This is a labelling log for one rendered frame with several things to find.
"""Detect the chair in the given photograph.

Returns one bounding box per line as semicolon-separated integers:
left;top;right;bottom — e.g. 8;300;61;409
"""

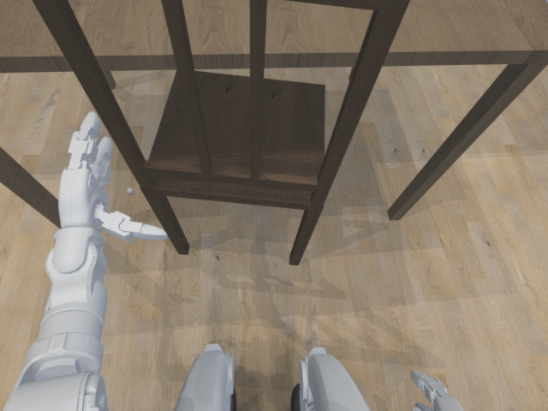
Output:
32;0;410;265

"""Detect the robot right thigh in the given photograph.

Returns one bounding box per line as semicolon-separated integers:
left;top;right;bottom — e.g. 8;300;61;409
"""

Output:
298;354;370;411

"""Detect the robot right hand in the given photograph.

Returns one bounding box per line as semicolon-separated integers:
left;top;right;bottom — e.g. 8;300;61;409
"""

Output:
411;370;463;411

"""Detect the robot left thigh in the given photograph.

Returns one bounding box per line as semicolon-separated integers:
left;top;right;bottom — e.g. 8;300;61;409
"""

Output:
174;350;234;411

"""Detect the left robot forearm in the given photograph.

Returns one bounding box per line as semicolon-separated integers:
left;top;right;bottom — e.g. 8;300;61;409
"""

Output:
3;226;107;411

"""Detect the table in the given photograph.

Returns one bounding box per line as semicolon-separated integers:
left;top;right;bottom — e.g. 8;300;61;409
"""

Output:
0;0;548;229

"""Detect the robot left upper arm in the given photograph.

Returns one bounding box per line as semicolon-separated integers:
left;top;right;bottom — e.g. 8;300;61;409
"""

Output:
7;371;109;411

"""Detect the robot thigh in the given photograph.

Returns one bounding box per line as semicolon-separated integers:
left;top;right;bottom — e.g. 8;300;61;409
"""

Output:
174;350;234;411
298;354;370;411

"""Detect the robot left hand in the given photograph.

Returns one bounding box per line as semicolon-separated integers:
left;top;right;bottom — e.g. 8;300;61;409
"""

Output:
58;111;168;243

